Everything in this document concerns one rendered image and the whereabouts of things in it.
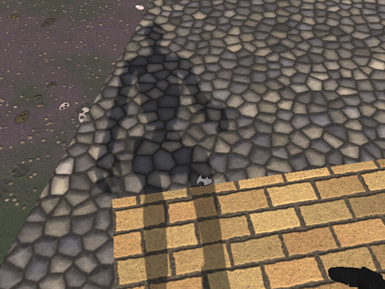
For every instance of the robot right hand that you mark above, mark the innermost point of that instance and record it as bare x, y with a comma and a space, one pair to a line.
363, 278

